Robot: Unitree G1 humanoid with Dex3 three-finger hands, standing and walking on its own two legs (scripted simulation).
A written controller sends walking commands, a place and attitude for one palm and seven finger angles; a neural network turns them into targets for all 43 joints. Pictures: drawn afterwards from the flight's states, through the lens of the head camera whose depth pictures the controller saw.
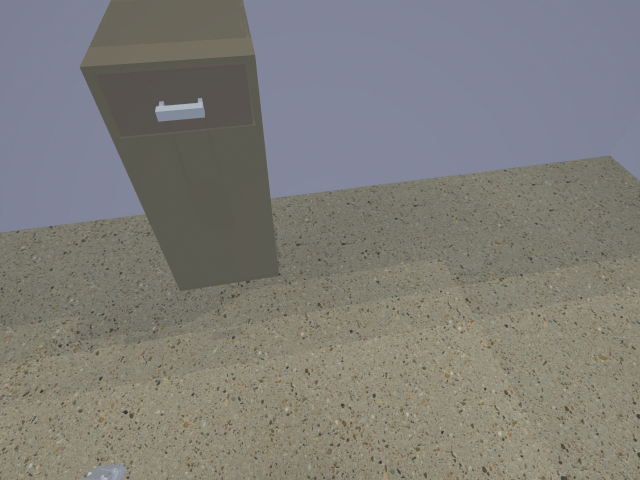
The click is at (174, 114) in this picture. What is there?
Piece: drawer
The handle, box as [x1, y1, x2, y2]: [155, 98, 204, 121]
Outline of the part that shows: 201,98 198,98 197,103 167,106 164,105 163,101 160,101 159,105 156,106 155,109 158,121 203,117 204,110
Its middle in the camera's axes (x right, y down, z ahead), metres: -0.34 -0.31 +0.92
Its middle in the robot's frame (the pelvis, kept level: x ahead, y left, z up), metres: +0.89 +0.39 -0.01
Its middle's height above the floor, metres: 0.76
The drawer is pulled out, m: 0.00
